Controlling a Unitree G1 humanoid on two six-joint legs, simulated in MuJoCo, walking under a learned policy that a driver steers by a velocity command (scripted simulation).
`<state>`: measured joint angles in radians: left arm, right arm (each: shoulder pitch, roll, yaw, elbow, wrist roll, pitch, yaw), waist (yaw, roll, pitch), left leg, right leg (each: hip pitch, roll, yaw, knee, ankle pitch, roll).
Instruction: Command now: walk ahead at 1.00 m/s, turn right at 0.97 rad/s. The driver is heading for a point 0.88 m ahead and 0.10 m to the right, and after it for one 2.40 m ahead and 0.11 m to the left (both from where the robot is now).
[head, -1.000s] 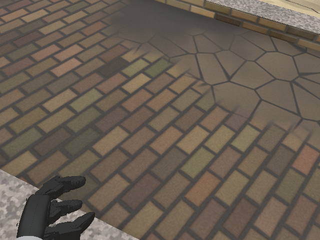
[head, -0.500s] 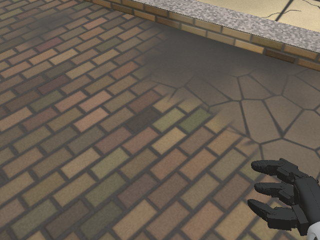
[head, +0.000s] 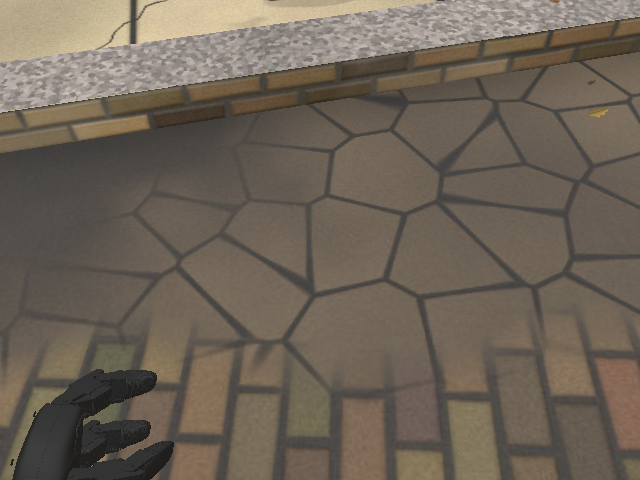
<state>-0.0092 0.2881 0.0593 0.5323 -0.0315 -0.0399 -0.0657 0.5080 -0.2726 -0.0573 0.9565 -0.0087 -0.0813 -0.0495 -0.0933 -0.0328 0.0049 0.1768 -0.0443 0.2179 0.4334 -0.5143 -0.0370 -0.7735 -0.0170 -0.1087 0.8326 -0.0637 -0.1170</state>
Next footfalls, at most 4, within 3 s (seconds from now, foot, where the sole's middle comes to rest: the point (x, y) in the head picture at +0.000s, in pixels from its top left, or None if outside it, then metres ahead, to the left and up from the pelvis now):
0.04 right None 0.22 -0.04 -0.74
0.42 left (259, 404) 0.64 0.11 -0.74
0.90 right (455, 296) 0.87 -0.37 -0.74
1.36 left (395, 166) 1.33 -0.30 -0.74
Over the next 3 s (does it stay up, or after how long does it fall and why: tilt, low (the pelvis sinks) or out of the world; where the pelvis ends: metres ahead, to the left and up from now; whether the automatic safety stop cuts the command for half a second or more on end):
stays up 2.28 0.23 0.16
